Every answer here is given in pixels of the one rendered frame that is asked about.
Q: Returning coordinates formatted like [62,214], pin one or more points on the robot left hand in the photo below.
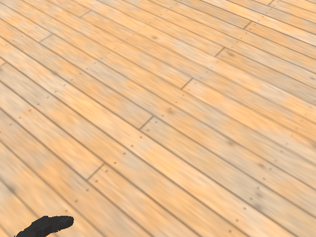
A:
[46,225]

